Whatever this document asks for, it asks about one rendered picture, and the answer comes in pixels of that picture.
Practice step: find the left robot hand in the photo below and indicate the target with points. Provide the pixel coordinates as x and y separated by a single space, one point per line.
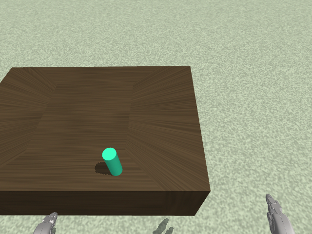
47 224

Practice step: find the right robot hand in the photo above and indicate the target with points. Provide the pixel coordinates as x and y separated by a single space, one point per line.
279 222

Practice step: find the can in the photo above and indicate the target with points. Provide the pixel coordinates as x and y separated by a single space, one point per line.
112 161

